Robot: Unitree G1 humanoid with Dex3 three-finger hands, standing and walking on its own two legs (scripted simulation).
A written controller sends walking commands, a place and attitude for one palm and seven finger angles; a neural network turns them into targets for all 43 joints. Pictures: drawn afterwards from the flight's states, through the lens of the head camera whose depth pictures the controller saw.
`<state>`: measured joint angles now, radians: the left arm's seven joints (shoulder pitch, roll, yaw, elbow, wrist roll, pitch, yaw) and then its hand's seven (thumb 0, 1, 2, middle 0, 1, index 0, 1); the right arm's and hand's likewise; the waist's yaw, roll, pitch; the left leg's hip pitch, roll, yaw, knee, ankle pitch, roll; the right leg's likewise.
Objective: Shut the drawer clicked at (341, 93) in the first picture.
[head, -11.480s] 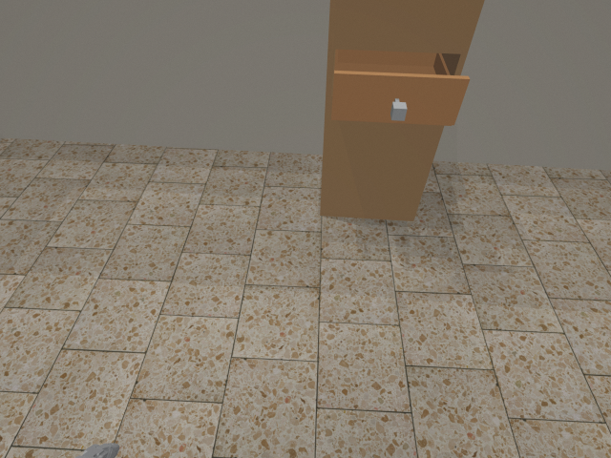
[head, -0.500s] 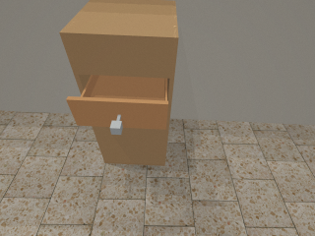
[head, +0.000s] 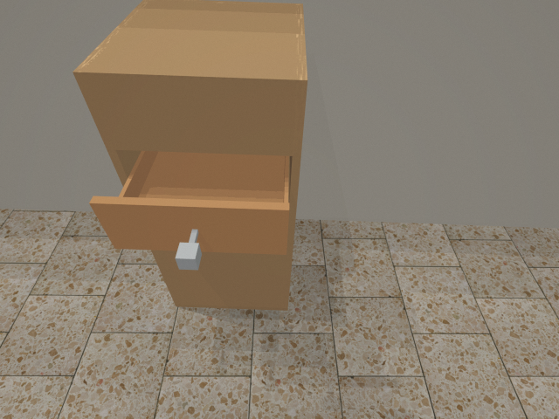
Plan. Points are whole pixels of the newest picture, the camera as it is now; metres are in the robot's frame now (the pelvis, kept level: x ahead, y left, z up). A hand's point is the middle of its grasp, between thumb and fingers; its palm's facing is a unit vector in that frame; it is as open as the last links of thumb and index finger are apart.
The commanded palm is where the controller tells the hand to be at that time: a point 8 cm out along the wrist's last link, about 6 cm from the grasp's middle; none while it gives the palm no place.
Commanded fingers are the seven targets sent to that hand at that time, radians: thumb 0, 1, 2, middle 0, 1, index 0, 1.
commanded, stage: come to a stop and stand still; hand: left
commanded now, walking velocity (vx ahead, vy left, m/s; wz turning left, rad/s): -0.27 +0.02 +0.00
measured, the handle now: (191, 247) +0.44 +0.21 -0.08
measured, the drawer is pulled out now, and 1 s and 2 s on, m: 0.16 0.16 0.16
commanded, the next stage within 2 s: look again from close up in 1.00 s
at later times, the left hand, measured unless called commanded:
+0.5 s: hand out of the picture +0.04 +0.19 -0.16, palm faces +0.00 -0.96 -0.27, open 7.3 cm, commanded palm none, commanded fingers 0.00 0.90 0.90 -0.20 -0.30 -0.20 -0.30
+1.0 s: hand out of the picture -0.08 +0.19 -0.17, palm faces +0.03 -0.98 -0.19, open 7.4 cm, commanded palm none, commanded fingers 0.00 0.90 0.90 -0.20 -0.30 -0.20 -0.30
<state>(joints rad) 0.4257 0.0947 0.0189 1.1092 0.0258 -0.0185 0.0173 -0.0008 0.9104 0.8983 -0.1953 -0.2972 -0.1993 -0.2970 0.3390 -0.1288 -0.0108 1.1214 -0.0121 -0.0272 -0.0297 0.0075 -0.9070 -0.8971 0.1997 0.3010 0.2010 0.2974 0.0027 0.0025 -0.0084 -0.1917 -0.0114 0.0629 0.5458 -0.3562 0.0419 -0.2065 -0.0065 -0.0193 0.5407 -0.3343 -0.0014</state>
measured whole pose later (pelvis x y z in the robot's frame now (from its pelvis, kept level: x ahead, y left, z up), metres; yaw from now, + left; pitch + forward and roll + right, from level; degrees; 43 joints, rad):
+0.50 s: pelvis -0.01 -0.01 +0.00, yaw +0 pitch -1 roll -1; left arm 0.25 0.19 0.02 0.95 0.03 -0.03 0.07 0.00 0.91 0.90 -0.19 -0.30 -0.20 -0.30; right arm 0.20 -0.18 -0.04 0.98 0.00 0.02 -0.02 0.01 -0.91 -0.90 0.20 0.30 0.20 0.30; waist -0.01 0.02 0.09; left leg -0.32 0.00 0.03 0.75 -0.40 0.02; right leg -0.20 0.01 -0.05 0.53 -0.31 -0.02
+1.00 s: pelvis -0.05 +0.02 +0.01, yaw +1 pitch -1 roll -1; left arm 0.38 0.18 -0.01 1.06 0.02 0.01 0.03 0.00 0.91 0.90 -0.20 -0.30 -0.20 -0.30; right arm 0.32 -0.18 0.01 1.06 -0.02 0.01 -0.01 0.01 -0.91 -0.90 0.20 0.30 0.20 0.30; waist 0.00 0.00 0.01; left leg -0.28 -0.04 0.03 0.47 -0.17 0.07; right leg -0.22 -0.02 -0.03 0.48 -0.26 0.00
